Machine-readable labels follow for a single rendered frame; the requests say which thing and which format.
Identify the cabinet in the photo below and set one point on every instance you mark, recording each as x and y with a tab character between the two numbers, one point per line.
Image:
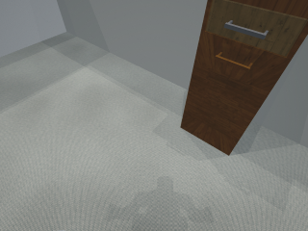
222	99

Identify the handle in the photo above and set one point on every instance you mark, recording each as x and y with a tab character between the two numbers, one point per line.
230	62
243	30

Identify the drawer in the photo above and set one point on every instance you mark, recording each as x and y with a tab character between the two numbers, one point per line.
283	29

